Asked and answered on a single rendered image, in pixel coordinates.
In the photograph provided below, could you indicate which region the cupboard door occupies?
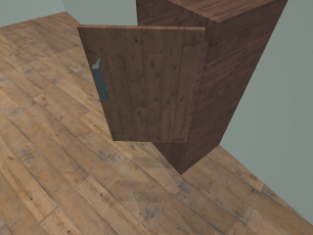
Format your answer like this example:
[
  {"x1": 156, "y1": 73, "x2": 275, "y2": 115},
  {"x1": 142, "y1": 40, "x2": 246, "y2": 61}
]
[{"x1": 77, "y1": 24, "x2": 205, "y2": 144}]

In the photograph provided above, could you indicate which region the handle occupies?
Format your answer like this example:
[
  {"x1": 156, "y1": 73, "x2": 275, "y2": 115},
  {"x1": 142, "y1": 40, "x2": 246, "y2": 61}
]
[{"x1": 91, "y1": 58, "x2": 109, "y2": 102}]

